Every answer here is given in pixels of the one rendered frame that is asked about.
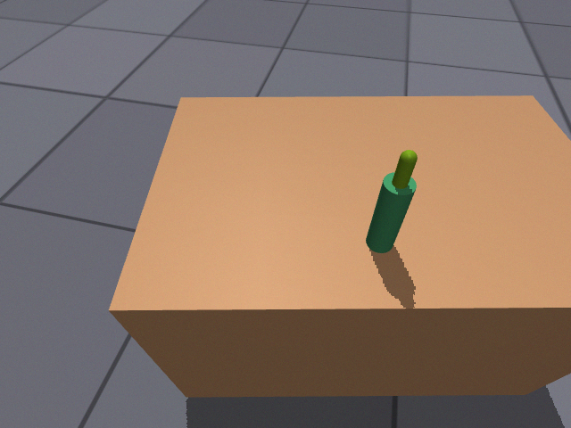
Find bottle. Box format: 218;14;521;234
366;150;418;253

